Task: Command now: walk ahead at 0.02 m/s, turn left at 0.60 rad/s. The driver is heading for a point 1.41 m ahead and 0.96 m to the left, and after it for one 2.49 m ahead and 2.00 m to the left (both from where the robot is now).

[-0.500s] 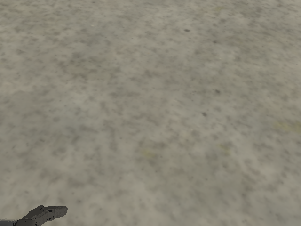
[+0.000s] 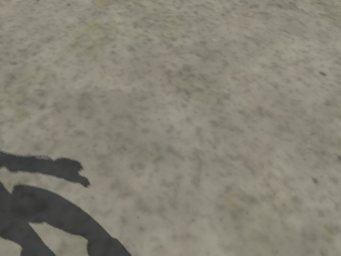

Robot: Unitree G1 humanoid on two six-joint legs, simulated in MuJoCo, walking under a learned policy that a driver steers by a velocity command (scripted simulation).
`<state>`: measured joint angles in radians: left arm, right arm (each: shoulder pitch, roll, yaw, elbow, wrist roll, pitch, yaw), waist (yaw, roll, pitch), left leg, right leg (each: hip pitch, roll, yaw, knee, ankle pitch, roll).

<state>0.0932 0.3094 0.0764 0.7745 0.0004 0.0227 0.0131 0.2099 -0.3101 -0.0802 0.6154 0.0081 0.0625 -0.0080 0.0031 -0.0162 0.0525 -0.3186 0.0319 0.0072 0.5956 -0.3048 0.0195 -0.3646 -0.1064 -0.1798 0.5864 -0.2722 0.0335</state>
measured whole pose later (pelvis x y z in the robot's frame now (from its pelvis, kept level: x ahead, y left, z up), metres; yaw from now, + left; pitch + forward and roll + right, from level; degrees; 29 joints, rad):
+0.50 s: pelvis +0.02 -0.02 +0.01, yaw +18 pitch +2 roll -1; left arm 0.12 0.29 0.08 0.74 0.02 -0.01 0.00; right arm 0.16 -0.34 -0.08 0.58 0.01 0.04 -0.03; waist -0.01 0.04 0.02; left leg -0.44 -0.12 -0.19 0.85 -0.49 -0.01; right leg -0.28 0.03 0.02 0.51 -0.26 -0.02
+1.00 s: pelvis +0.06 +0.08 +0.01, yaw +35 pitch +2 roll -1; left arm 0.20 0.33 0.08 0.73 -0.01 -0.08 -0.03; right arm 0.36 -0.28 -0.05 0.63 0.01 -0.04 0.02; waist 0.00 -0.05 0.00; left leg -0.19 -0.03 -0.03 0.46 -0.30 0.06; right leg -0.50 -0.06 -0.01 1.07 -0.34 0.00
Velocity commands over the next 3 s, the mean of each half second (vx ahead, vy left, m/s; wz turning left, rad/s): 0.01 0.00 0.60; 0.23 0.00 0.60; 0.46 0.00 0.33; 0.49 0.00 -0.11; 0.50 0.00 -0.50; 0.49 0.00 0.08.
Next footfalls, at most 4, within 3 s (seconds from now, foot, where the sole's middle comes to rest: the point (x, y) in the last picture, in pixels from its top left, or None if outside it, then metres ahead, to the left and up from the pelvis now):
0.44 right None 0.09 -0.12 -0.76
0.86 left None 0.01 0.15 -0.77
1.32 right None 0.41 0.21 -0.76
1.82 left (5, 251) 0.46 0.60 -0.77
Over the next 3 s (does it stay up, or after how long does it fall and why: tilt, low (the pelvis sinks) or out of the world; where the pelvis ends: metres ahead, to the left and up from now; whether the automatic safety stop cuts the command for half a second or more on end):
stays up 0.99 0.73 0.00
